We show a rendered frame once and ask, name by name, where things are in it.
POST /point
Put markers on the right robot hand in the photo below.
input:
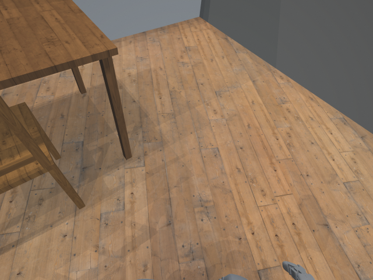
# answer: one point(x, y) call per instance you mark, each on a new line
point(296, 271)

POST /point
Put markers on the chair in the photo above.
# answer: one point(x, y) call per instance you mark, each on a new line
point(25, 151)

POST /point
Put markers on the table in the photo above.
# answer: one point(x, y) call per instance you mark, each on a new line
point(43, 37)

